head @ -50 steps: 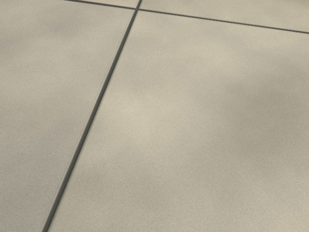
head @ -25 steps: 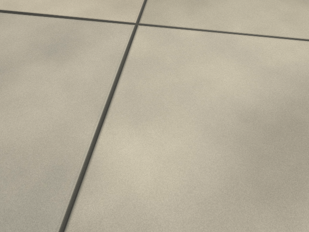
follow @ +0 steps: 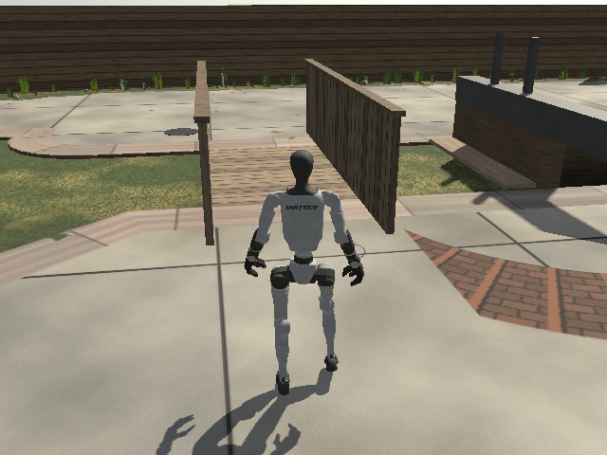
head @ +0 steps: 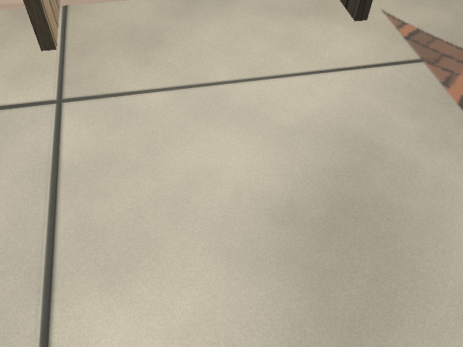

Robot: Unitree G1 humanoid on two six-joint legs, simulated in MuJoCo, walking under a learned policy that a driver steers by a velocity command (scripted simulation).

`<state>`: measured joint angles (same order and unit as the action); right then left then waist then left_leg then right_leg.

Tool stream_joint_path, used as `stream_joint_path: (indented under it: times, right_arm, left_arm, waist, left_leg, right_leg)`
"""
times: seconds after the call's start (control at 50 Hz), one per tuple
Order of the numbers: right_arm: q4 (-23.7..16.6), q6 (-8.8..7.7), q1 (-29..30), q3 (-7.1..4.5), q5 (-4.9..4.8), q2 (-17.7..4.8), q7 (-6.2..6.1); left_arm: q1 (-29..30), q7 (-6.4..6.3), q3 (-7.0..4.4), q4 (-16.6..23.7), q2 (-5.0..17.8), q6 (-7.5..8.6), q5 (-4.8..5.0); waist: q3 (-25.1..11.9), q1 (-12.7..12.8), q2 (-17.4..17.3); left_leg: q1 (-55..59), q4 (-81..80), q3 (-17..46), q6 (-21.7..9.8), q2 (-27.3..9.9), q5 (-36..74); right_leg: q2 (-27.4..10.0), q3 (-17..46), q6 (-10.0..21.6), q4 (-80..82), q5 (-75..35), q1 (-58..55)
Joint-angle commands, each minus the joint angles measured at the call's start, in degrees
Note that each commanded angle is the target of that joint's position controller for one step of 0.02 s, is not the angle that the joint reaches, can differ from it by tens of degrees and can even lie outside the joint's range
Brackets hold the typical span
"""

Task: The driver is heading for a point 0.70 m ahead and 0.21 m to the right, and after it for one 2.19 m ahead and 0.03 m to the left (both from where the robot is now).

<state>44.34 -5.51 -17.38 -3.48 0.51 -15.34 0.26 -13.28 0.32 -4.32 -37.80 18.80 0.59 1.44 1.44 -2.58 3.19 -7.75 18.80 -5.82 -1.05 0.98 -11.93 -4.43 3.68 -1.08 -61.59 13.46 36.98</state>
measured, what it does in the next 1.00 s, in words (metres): walks ahead, turning right: right foot, then left foot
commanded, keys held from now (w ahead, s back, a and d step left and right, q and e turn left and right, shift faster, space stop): w+e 0.72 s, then w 0.14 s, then q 0.14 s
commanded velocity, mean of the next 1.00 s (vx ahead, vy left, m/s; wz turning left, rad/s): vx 0.48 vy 0.00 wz -0.50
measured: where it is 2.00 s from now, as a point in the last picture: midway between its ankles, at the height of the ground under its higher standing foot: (290, 291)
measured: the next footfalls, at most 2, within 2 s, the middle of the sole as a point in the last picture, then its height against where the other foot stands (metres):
right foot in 0.26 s outside the picture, level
left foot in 0.76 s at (245, 300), level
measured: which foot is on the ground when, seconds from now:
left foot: down 0.00-0.28, up 0.30-0.74, down 0.76-1.00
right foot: up 0.00-0.24, down 0.26-0.78, up 0.80-1.00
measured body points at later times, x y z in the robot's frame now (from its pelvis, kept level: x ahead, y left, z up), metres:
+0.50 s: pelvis +0.26 -0.09 +0.00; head +0.29 -0.11 +0.45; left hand +0.43 +0.16 -0.10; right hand +0.35 -0.40 -0.10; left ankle +0.39 +0.08 -0.67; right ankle +0.26 -0.15 -0.74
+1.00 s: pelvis +0.53 -0.13 +0.00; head +0.57 -0.14 +0.45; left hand +0.81 +0.02 -0.10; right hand +0.45 -0.39 -0.12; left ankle +0.59 -0.04 -0.74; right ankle +0.51 -0.28 -0.69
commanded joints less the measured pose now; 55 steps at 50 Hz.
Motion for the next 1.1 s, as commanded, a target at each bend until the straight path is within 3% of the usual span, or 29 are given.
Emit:
stream_joint_path:
  times: [0.02,0.12,0.18,0.22,0.24,0.26,0.28,0.3,0.32,0.34,0.36,0.38,0.4,0.46,0.52,0.58,0.68,0.72,0.74,0.76,0.78,0.8,0.82,0.84,0.88,0.92,0.96,1.02,1.1]
  right_arm:
    - [-2.99,-0.84,3.24,-2.25,-0.10,-9.01,-0.36]
    - [-0.64,0.17,0.64,-2.78,-1.01,-11.39,-0.69]
    - [0.39,1.10,-0.22,-3.33,-1.91,-12.95,-0.69]
    - [0.36,1.76,0.09,-3.96,-2.44,-14.94,-1.02]
    - [0.19,2.18,0.70,-4.05,-2.73,-15.34,-1.19]
    - [-0.21,2.16,0.49,-3.43,-2.48,-13.88,-1.43]
    - [-2.26,1.68,-2.47,-1.36,0.34,-7.35,-1.16]
    - [-5.06,-0.31,-3.36,0.08,0.21,-5.51,-0.52]
    - [-6.02,-1.57,3.80,-1.39,-2.08,-11.24,0.12]
    - [-7.06,-2.35,6.25,-1.17,-2.85,-11.13,0.32]
    - [-6.20,-2.59,6.20,-1.04,-1.59,-10.24,-0.23]
    - [-5.69,-2.21,5.64,-1.38,-0.25,-10.46,-0.61]
    - [-5.68,-1.60,4.46,-1.50,-0.06,-10.55,-0.46]
    - [-5.38,-0.20,4.83,-1.11,0.56,-8.49,-0.49]
    - [-7.29,0.02,11.74,-0.28,0.61,-6.39,-0.41]
    - [-8.67,-0.49,17.98,0.30,-0.04,-5.31,0.34]
    - [-9.94,-1.56,20.64,-0.65,-0.89,-7.89,1.43]
    - [-9.23,-1.99,16.86,-1.42,-1.04,-9.00,1.31]
    - [-7.82,-2.22,11.55,-2.13,-0.74,-9.90,1.00]
    - [-6.99,-2.52,4.40,-2.82,0.36,-11.92,0.66]
    - [-5.37,-2.01,-2.98,-4.14,1.41,-16.74,0.51]
    - [-3.82,-1.56,-5.10,-3.79,-0.29,-13.95,1.31]
    - [-4.29,-1.31,-2.43,-2.58,-1.11,-9.69,1.28]
    - [-4.79,-0.80,0.53,-1.98,-0.71,-8.11,1.13]
    - [-4.35,-0.51,3.91,-0.94,0.27,-6.18,0.98]
    - [-3.73,-0.68,4.97,-0.55,0.08,-5.80,1.09]
    - [-2.76,-0.52,5.01,-0.80,-0.39,-7.43,0.90]
    - [-1.38,0.95,3.65,-1.88,-1.34,-10.89,0.07]
    - [-0.32,2.78,1.11,-2.27,-2.28,-11.70,-0.81]
  left_arm:
    - [2.24,0.64,0.14,4.88,0.85,0.67,-0.14]
    - [10.92,2.44,0.84,7.58,-0.15,1.31,-0.04]
    - [12.97,3.22,0.40,9.22,1.01,1.18,0.00]
    - [9.27,3.18,-0.84,9.04,3.32,0.72,-0.43]
    - [2.37,2.91,-2.14,7.42,5.43,0.44,-0.42]
    - [-7.73,2.03,-4.06,4.70,8.68,-0.03,-0.18]
    - [-11.98,0.76,-5.24,3.62,14.24,-0.47,0.37]
    - [-10.47,1.27,-4.77,6.10,16.25,0.77,0.11]
    - [-9.89,1.76,-3.32,5.78,10.81,1.70,-0.20]
    - [-7.85,1.75,-2.67,5.23,9.04,2.35,-0.36]
    - [-4.07,1.63,-2.23,5.45,7.75,2.61,-0.34]
    - [-1.17,1.50,-1.63,5.97,6.08,2.66,-0.70]
    - [0.15,1.25,-1.51,6.54,6.18,2.77,-1.41]
    - [-0.29,0.36,-1.58,5.23,6.34,3.22,-1.02]
    - [-3.12,-0.68,-1.83,3.42,7.40,2.94,-0.60]
    - [-5.44,-1.20,-1.98,1.96,7.86,2.47,-0.24]
    - [-8.14,-1.56,-2.03,-0.24,7.35,1.73,0.23]
    - [-7.23,-1.62,-2.15,-0.31,7.21,1.29,0.04]
    - [-6.65,-1.52,-1.61,-0.25,5.68,1.21,-0.19]
    - [-7.01,-1.25,-0.37,0.17,2.37,1.39,-0.79]
    - [-14.14,-1.31,0.71,0.86,-0.82,1.81,0.28]
    - [-16.14,-1.49,0.74,0.37,1.75,2.20,0.77]
    - [-11.30,-1.40,-0.34,-0.03,6.02,2.17,0.93]
    - [-6.39,-1.42,-0.47,0.80,6.57,2.08,0.33]
    - [-1.46,-1.13,-0.48,2.29,4.95,2.49,-0.95]
    - [-2.93,-0.94,0.01,1.95,2.60,2.63,-1.47]
    - [-1.93,-1.06,0.88,2.08,0.30,2.90,-2.34]
    - [1.79,-0.74,1.49,2.20,-0.45,3.11,-2.09]
    - [7.30,-0.63,0.72,3.63,1.77,2.67,-1.65]
  waist:
    - [0.42,0.67,-7.14]
    - [3.02,-2.16,-6.34]
    - [3.34,-1.47,-6.86]
    - [-0.38,1.72,-8.82]
    - [-4.25,6.01,-8.37]
    - [-9.33,11.01,-6.41]
    - [-13.64,9.13,6.71]
    - [-23.78,6.52,11.91]
    - [-19.50,9.79,3.60]
    - [-11.60,8.39,2.52]
    - [-7.57,5.55,-2.66]
    - [-5.20,3.43,-2.90]
    - [-4.99,1.81,-0.09]
    - [-3.85,1.21,-0.98]
    - [-1.80,3.48,-0.48]
    - [-0.80,5.94,0.90]
    - [-0.43,6.18,2.47]
    - [-1.08,4.00,4.40]
    - [-3.56,1.30,4.18]
    - [-10.54,-1.75,1.20]
    - [-19.47,-0.81,-12.98]
    - [-19.19,-0.81,-20.01]
    - [-10.80,-1.84,-13.14]
    - [-5.69,-1.59,-8.75]
    - [0.47,0.63,-7.38]
    - [-0.48,3.02,-9.17]
    - [-2.37,3.40,-8.80]
    - [-5.47,2.14,-9.61]
    - [-5.13,1.11,-9.81]
  left_leg:
    - [4.38,-9.67,8.39,-9.32,-15.87,14.31]
    - [7.22,-9.49,1.22,-7.52,-16.05,16.06]
    - [11.32,-6.06,-1.54,-6.10,-17.28,25.16]
    - [12.70,2.79,-3.93,-4.91,-16.98,44.81]
    - [11.06,12.44,-5.54,-3.87,-15.79,50.78]
    - [2.64,25.98,-6.65,-1.85,-13.63,45.87]
    - [-18.77,46.23,-6.50,1.19,-7.88,3.95]
    - [-33.29,60.20,6.53,2.64,1.66,-23.90]
    - [-39.30,61.79,12.00,1.84,-1.90,-19.04]
    - [-40.17,57.86,10.88,0.75,-3.96,-13.64]
    - [-36.75,52.91,10.83,0.87,-6.31,-9.58]
    - [-33.04,48.81,10.82,1.18,-7.62,-6.78]
    - [-29.59,47.60,11.17,1.82,-8.06,-5.33]
    - [-27.25,41.16,9.59,4.29,-7.31,-2.10]
    - [-27.98,28.97,9.33,5.61,-5.53,8.35]
    - [-23.53,17.32,9.12,5.45,-2.73,16.55]
    - [-20.02,9.59,11.53,3.38,-1.14,13.30]
    - [-15.03,8.17,10.74,1.55,-0.82,8.29]
    - [-7.97,5.81,9.39,-0.07,-0.96,9.14]
    - [5.06,7.34,14.39,-3.47,-7.24,8.29]
    - [26.04,5.28,36.68,-12.55,-19.48,-2.16]
    - [28.03,-1.16,52.40,-15.14,-24.01,-15.53]
    - [21.46,-2.60,46.92,-13.00,-22.12,-20.53]
    - [14.66,-3.03,38.98,-11.23,-19.74,-16.16]
    - [3.44,-5.45,29.52,-10.88,-15.51,-0.44]
    - [-0.62,-4.84,23.51,-11.56,-13.36,22.89]
    - [-2.23,-3.84,18.35,-12.24,-12.01,39.36]
    - [-3.09,-2.69,14.99,-10.85,-10.17,40.72]
    - [-1.95,0.70,18.56,-8.82,-10.25,29.96]
  right_leg:
    - [-2.20,1.32,-0.36,7.03,-6.94,5.45]
    - [-0.98,-3.24,1.65,20.31,-13.50,2.33]
    - [0.66,-5.74,4.18,24.27,-8.49,0.04]
    - [4.62,-9.07,6.74,25.04,-2.75,-8.07]
    - [7.24,-10.39,8.58,27.37,-3.20,-17.43]
    - [8.44,-8.60,10.90,29.89,-6.29,-33.34]
    - [-4.67,13.03,16.65,30.73,-5.71,-52.10]
    - [-15.18,44.98,26.55,41.44,6.97,-61.46]
    - [-13.84,40.08,22.80,44.90,9.02,-58.83]
    - [-11.77,31.82,20.57,45.22,5.39,-50.84]
    - [-9.04,25.75,18.53,45.09,-1.10,-42.35]
    - [-6.88,21.23,17.33,45.96,-7.37,-36.39]
    - [-6.36,20.30,17.93,47.00,-11.81,-31.96]
    - [-4.13,15.08,18.20,48.50,-18.44,-25.82]
    - [-1.75,12.23,16.20,48.40,-17.12,-24.08]
    - [-0.33,12.08,13.93,47.77,-10.80,-22.59]
    - [-3.10,19.55,12.58,41.87,-7.15,-28.57]
    - [-3.30,21.74,11.51,38.23,-9.81,-29.70]
    - [-1.34,20.09,10.13,33.72,-13.38,-29.39]
    - [1.51,16.54,8.26,21.57,-11.68,-25.41]
    - [9.63,8.30,3.43,2.07,3.54,-7.03]
    - [8.98,7.59,2.29,-8.08,20.03,3.29]
    - [6.28,8.60,2.08,-12.13,15.84,7.06]
    - [4.39,6.17,2.01,-12.19,11.90,6.73]
    - [1.53,4.43,1.98,-6.19,7.18,3.69]
    - [0.85,1.70,0.71,-0.36,7.97,-1.82]
    - [1.77,-0.75,-0.88,8.15,6.66,-5.48]
    - [4.12,-1.93,-1.77,19.96,-4.55,-12.53]
    - [6.09,-0.06,-0.91,28.87,-9.50,-15.56]
Keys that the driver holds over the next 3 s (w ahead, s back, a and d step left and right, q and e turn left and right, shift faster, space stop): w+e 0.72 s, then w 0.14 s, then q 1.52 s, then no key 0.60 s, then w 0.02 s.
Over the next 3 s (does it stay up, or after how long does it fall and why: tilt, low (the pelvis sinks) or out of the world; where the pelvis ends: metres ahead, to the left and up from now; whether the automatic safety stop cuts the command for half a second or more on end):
stays up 0.62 -0.15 -0.01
